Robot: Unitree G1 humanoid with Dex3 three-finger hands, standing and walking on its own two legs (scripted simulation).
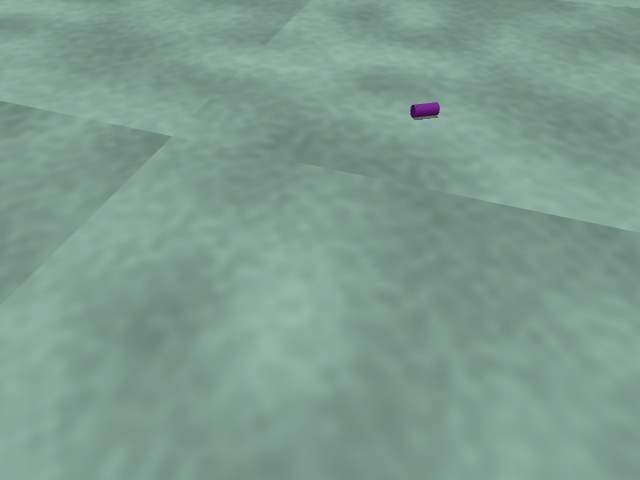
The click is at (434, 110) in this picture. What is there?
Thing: lying can
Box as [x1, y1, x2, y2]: [410, 102, 439, 117]
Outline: 438,103 435,102 412,105 410,109 411,115 413,117 437,114 439,110
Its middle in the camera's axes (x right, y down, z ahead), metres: +0.65 -0.83 +2.33
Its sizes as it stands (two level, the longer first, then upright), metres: 0.157 0.075 0.075
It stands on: the floor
